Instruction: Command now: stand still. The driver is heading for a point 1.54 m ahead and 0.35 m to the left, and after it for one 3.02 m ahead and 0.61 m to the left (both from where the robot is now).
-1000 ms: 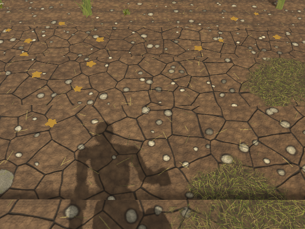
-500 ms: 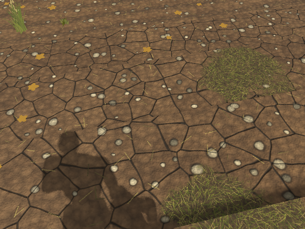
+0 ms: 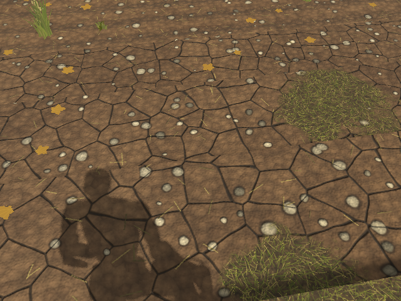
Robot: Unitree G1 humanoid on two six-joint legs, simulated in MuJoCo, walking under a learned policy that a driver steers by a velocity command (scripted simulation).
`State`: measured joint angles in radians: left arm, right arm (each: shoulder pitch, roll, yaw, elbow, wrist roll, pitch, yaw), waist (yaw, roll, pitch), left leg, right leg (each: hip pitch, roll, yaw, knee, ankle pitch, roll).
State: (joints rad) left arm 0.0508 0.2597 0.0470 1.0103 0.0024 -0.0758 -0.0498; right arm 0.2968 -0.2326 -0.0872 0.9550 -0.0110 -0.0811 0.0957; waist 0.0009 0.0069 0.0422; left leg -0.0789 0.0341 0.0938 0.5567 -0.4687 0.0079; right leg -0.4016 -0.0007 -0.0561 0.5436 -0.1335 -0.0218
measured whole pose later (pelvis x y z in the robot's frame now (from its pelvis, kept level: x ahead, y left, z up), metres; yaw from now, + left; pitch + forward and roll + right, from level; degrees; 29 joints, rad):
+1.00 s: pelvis +0.28 +0.03 +0.00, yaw +0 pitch -2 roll +1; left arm 0.39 0.18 0.04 1.04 0.07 -0.11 -0.05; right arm 0.25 -0.18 -0.05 0.97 -0.08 -0.14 0.03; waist -0.02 -0.03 0.03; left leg -0.29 -0.03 0.09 0.62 -0.31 0.08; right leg -0.34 0.01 0.08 1.26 -0.42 -0.09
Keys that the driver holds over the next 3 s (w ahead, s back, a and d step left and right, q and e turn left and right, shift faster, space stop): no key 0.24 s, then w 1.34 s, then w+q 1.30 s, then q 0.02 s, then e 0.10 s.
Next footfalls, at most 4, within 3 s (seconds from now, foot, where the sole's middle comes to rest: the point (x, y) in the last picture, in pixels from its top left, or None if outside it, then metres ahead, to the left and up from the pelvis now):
0.88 left None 0.34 0.12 -0.76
1.48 right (241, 256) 0.72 -0.13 -0.93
1.98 left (181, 184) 1.06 0.12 -0.93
2.52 right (206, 149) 1.41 -0.01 -1.10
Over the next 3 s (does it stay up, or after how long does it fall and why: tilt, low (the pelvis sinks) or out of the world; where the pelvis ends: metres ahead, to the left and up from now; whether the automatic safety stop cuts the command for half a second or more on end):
stays up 1.49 0.18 -0.35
